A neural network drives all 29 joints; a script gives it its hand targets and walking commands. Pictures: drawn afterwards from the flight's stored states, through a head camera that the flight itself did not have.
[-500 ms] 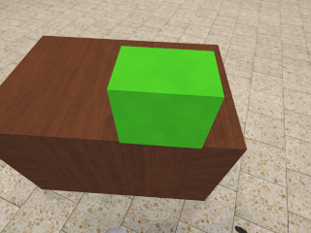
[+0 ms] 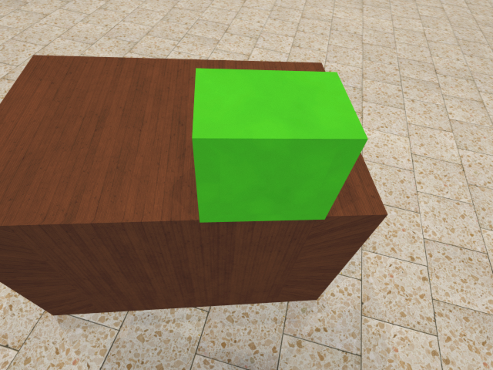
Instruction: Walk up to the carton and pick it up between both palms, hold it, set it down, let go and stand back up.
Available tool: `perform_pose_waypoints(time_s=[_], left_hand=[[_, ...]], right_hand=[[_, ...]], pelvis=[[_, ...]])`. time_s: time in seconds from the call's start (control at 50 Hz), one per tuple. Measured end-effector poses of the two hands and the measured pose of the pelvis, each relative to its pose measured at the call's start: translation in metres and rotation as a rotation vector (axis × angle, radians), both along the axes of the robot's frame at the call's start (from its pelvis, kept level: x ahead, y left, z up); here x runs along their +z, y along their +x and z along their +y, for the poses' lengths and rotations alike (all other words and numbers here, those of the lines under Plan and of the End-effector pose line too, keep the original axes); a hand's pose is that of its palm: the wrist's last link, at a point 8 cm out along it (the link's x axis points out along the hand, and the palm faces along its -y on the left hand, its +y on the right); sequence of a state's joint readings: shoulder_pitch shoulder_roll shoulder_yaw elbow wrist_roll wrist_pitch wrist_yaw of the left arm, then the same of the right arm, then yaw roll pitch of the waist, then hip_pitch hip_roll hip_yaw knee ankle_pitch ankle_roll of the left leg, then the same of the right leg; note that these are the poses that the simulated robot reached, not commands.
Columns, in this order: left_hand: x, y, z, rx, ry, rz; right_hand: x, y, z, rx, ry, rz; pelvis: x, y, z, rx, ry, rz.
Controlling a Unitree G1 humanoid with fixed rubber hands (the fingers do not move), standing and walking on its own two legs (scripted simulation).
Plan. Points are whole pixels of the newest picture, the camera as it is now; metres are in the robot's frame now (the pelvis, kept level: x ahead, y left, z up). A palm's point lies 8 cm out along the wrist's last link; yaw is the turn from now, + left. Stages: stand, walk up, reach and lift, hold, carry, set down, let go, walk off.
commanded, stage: walk up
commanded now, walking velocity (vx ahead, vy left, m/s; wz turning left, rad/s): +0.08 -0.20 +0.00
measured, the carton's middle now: (265, 150) +0.53 -0.07 +0.01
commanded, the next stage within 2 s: stand in 1.40 s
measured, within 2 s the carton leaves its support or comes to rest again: neither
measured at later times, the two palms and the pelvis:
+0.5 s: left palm out of the picture -0.03 +0.12 -0.13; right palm out of the picture -0.03 -0.32 -0.15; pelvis -0.03 -0.10 +0.00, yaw +2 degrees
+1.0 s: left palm out of the picture +0.06 +0.17 -0.16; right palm out of the picture +0.00 -0.27 -0.14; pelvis +0.04 -0.06 +0.00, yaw +2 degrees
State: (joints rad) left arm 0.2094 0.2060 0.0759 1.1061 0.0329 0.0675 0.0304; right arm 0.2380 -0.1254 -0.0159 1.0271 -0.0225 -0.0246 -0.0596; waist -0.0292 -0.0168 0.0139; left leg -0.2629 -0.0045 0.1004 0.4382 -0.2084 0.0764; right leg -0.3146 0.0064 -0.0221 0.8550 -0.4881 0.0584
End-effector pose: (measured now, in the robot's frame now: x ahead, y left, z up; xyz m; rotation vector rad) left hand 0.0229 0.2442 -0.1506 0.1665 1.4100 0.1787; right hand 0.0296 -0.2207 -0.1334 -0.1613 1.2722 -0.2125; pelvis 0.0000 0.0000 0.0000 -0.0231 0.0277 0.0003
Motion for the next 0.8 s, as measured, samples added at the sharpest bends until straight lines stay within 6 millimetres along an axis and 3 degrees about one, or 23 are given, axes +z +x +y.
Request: perform_pose_waypoints(time_s=[0.06, 0.14, 0.22, 0.28, 0.32, 0.42, 0.5, 0.62, 0.72, 0.76, 0.8], left_hand=[[0.002, 0.012, 0.0, -0.027, 0.001, -0.045], [0.005, 0.03, -0.017, -0.052, -0.017, -0.125], [0.006, 0.033, -0.052, -0.067, -0.036, -0.166], [0.003, 0.023, -0.081, -0.068, -0.032, -0.172], [0.008, 0.007, -0.1, -0.058, -0.027, -0.157], [0.024, -0.029, -0.111, -0.008, 0.019, -0.118], [0.024, -0.048, -0.12, 0.022, 0.006, -0.098], [0.013, -0.086, -0.123, 0.132, -0.038, -0.032], [-0.005, -0.123, -0.117, 0.185, -0.095, 0.112], [-0.007, -0.124, -0.112, 0.155, -0.113, 0.158], [-0.005, -0.109, -0.104, 0.122, -0.119, 0.161]], right_hand=[[0.005, -0.04, -0.019, -0.047, -0.037, 0.082], [0.013, -0.089, -0.047, -0.082, -0.069, 0.183], [0.007, -0.115, -0.065, -0.098, -0.031, 0.224], [-0.011, -0.121, -0.079, -0.101, 0.022, 0.237], [-0.019, -0.116, -0.087, -0.085, 0.052, 0.225], [-0.021, -0.082, -0.098, -0.027, 0.093, 0.147], [-0.021, -0.056, -0.102, 0.024, 0.093, 0.102], [-0.01, -0.011, -0.097, 0.104, 0.064, 0.041], [-0.001, 0.03, -0.077, 0.149, 0.017, -0.045], [0.005, 0.033, -0.07, 0.129, 0.005, -0.069], [0.009, 0.025, -0.066, 0.097, -0.006, -0.057]], pelvis=[[0.002, -0.008, -0.01, -0.002, -0.014, 0.0], [0.003, -0.019, -0.027, 0.004, -0.023, -0.005], [0.001, -0.025, -0.048, 0.018, -0.006, -0.019], [-0.007, -0.03, -0.067, 0.017, 0.036, -0.027], [-0.007, -0.033, -0.075, 0.028, 0.021, -0.043], [0.003, -0.031, -0.092, 0.024, 0.044, -0.038], [0.004, -0.032, -0.096, 0.038, 0.035, -0.031], [0.004, -0.022, -0.087, 0.061, 0.028, -0.016], [-0.005, -0.013, -0.07, 0.063, 0.02, -0.015], [-0.004, -0.005, -0.066, 0.041, 0.024, -0.016], [0.0, 0.005, -0.062, 0.047, 0.002, -0.019]])
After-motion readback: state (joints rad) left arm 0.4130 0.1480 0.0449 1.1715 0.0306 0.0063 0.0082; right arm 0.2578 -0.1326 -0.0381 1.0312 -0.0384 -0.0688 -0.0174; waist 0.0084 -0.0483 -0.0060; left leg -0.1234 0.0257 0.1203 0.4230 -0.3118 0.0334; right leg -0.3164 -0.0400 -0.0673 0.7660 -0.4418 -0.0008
